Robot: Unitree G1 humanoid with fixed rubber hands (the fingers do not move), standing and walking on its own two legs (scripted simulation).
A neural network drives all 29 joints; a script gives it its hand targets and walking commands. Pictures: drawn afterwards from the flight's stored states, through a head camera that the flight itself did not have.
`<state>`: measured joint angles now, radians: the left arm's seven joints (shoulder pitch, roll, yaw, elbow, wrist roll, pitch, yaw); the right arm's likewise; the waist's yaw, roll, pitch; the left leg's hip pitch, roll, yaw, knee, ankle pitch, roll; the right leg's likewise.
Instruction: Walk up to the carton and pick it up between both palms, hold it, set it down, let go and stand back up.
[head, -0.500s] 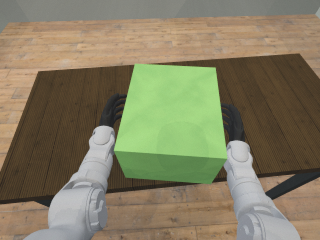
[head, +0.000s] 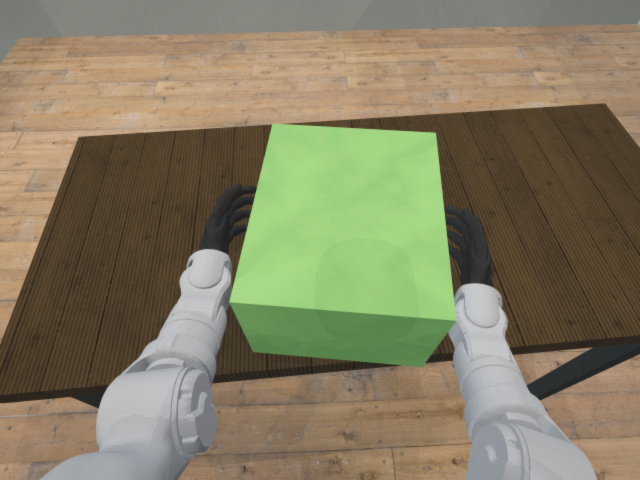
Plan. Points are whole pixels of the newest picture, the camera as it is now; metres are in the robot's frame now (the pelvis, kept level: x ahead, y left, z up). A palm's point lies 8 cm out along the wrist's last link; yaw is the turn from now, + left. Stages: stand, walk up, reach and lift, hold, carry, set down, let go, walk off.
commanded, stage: set down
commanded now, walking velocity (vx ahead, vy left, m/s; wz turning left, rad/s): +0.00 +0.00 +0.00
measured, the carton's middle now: (345, 241) +0.43 +0.00 -0.01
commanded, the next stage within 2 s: none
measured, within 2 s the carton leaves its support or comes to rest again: neither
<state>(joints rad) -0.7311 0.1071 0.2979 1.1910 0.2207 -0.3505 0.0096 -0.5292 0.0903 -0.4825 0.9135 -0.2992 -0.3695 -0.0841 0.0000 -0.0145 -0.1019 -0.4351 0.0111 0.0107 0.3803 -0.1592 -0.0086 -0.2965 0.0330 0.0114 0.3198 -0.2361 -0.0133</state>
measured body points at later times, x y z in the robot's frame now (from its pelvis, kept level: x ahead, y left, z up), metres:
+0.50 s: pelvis -0.02 +0.01 -0.01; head +0.07 +0.02 +0.43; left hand +0.41 +0.18 +0.00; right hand +0.38 -0.16 +0.00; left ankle +0.00 +0.12 -0.74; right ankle -0.06 -0.11 -0.74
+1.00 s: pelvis -0.04 +0.02 -0.02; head +0.04 +0.00 +0.42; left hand +0.39 +0.19 +0.00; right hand +0.36 -0.21 +0.00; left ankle +0.00 +0.12 -0.74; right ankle -0.06 -0.11 -0.74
